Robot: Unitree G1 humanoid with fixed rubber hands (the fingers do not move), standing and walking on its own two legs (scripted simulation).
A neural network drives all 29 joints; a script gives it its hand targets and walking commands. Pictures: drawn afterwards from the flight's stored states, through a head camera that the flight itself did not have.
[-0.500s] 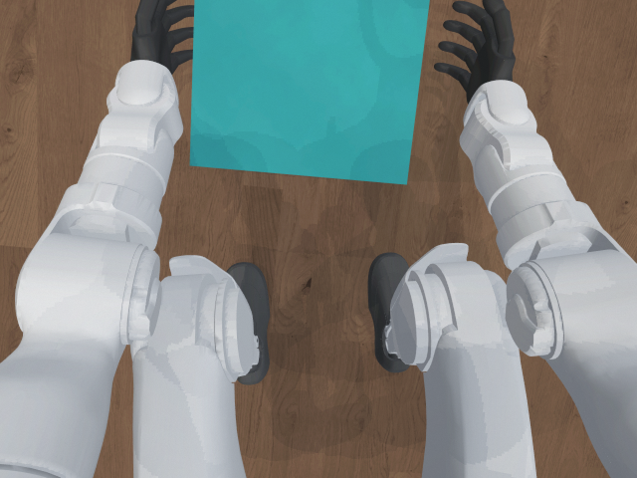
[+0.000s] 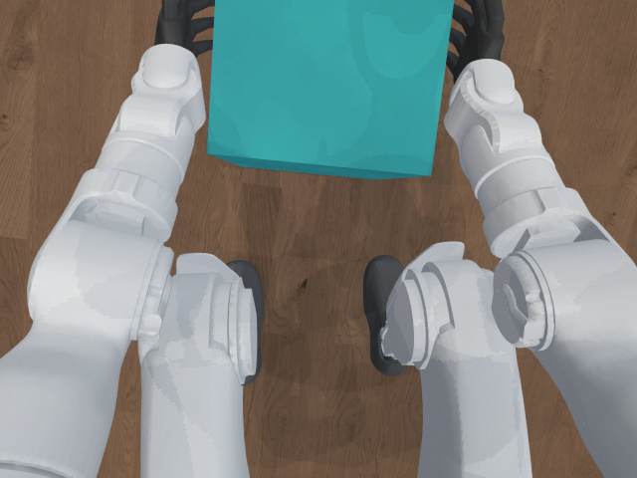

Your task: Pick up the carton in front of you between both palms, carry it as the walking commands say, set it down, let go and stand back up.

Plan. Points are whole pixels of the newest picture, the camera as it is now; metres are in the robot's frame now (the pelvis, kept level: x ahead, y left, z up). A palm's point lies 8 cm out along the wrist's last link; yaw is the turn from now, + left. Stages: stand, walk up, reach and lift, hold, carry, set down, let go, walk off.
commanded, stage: reach and lift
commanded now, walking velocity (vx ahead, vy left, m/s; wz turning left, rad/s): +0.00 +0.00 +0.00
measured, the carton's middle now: (321, 87) +0.51 +0.00 -0.23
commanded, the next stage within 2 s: none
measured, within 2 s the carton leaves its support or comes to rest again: neither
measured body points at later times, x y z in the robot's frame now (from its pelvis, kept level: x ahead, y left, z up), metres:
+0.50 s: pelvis +0.02 -0.01 +0.12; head +0.26 +0.02 +0.50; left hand +0.49 +0.17 +0.04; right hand +0.50 -0.13 +0.05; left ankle +0.13 +0.12 -0.33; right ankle +0.13 -0.13 -0.33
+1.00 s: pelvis +0.06 -0.01 +0.25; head +0.21 +0.02 +0.67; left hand +0.46 +0.17 +0.20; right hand +0.47 -0.13 +0.21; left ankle +0.12 +0.12 -0.33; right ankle +0.13 -0.13 -0.33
